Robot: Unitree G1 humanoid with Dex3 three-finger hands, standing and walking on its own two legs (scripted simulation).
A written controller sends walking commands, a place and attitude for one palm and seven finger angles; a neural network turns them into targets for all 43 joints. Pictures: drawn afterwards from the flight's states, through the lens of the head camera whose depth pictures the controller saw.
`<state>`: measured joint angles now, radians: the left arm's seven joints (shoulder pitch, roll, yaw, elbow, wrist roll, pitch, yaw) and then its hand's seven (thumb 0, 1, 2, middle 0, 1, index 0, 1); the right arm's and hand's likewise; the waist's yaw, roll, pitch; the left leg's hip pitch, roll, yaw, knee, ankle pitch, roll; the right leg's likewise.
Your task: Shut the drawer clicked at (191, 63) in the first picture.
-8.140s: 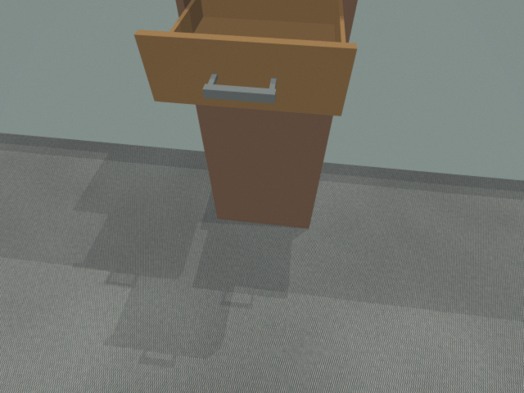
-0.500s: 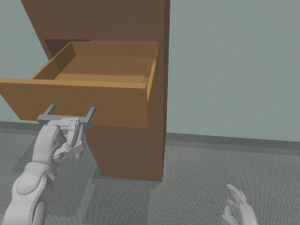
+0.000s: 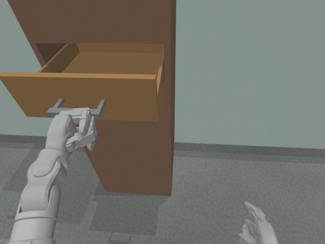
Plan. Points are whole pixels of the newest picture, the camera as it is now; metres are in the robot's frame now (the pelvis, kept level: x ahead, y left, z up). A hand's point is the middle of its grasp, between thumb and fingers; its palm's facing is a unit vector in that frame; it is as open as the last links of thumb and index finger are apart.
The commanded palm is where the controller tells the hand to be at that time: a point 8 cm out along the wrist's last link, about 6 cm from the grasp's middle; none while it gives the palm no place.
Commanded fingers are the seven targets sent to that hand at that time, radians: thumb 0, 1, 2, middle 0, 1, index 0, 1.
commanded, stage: push the drawer shut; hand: left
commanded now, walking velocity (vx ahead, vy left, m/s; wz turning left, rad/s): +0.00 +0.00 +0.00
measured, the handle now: (78, 108) +0.38 +0.25 +0.16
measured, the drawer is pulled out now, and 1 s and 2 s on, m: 0.18 0.08 0.00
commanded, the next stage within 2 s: pull the fist back off the drawer in 1.86 s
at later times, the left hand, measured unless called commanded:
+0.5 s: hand (97, 118) +0.35 +0.19 +0.16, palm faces +0.01 -1.00 -0.04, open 3.1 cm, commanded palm +0.34 +0.24 +0.16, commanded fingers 0.00 0.90 0.90 -1.40 -1.60 -1.40 -1.60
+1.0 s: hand (105, 102) +0.41 +0.19 +0.16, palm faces +0.01 -1.00 -0.02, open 3.2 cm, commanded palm +0.41 +0.24 +0.16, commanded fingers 0.00 0.90 0.90 -1.40 -1.60 -1.40 -1.60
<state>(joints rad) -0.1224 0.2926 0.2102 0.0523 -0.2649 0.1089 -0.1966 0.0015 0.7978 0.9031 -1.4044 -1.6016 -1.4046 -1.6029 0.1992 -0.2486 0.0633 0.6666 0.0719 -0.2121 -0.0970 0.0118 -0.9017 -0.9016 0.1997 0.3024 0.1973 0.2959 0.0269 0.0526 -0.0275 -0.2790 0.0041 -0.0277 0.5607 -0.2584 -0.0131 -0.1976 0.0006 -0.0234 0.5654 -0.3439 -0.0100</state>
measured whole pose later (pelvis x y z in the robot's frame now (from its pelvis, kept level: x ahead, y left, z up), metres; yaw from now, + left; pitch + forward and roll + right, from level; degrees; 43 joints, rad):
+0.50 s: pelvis +0.00 +0.00 +0.00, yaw +0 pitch +0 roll +0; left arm -0.30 0.31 0.23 0.26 -0.24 0.09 -0.20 0.01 0.78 0.89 -1.40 -1.60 -1.40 -1.60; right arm 0.23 -0.26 0.05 0.67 0.07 -0.14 -0.09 0.01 -0.90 -0.90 0.20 0.30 0.20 0.30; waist 0.01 0.05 -0.03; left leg -0.30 0.01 -0.02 0.56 -0.26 -0.01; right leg -0.21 0.00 -0.02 0.55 -0.34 -0.01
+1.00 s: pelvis -0.01 +0.01 +0.00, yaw -1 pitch +2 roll -1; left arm -0.60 0.35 0.25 0.65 -0.20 0.00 -0.18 0.02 0.79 0.91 -1.40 -1.60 -1.40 -1.60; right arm 0.29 -0.26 0.05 0.70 0.07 -0.10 -0.09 0.01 -0.90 -0.90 0.20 0.30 0.20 0.30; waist -0.04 0.04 -0.03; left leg -0.36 0.01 -0.02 0.58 -0.25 0.00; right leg -0.27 0.01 -0.01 0.56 -0.32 0.00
